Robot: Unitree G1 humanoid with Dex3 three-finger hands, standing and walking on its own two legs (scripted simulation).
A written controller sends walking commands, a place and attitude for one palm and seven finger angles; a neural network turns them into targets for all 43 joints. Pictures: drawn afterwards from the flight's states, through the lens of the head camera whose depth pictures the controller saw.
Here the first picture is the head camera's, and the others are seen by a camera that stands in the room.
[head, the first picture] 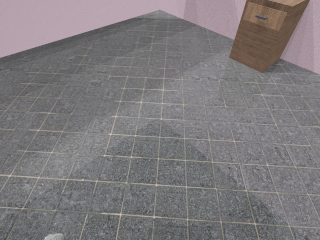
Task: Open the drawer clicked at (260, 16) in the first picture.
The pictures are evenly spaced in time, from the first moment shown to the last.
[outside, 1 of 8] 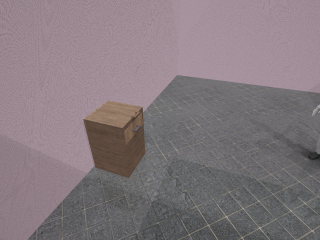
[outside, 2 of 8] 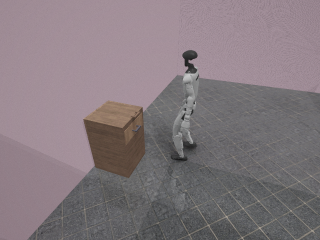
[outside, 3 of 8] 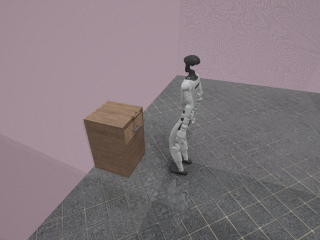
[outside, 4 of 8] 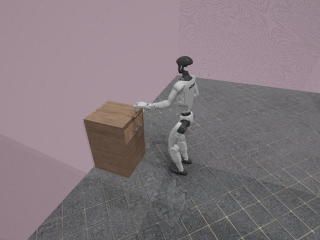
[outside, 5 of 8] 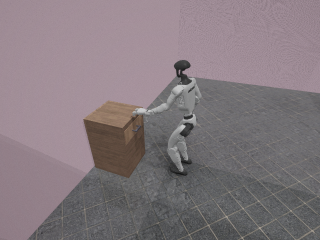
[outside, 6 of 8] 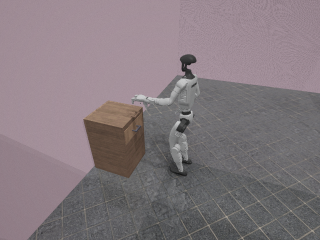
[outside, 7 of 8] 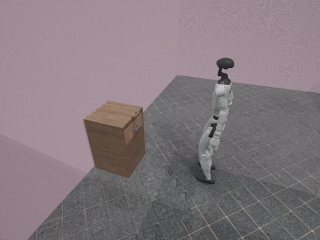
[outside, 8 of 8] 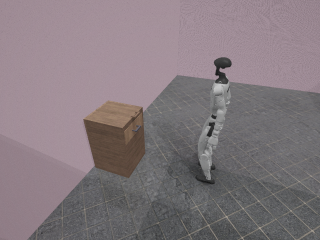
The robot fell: no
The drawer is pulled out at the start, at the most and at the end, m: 0.00 0.00 0.00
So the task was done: no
